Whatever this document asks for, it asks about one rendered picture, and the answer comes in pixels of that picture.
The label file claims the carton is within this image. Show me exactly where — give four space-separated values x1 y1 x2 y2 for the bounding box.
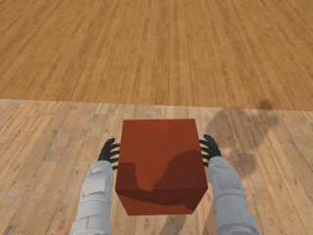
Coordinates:
114 118 208 216

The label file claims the robot right forearm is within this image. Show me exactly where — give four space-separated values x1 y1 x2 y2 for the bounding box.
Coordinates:
207 156 262 235

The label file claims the left robot hand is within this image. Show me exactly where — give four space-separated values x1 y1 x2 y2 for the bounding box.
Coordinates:
97 138 120 170

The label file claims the right robot hand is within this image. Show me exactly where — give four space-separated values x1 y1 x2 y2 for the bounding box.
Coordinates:
199 134 222 167

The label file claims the robot left forearm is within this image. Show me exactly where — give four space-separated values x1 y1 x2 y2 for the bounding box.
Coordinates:
69 160 114 235

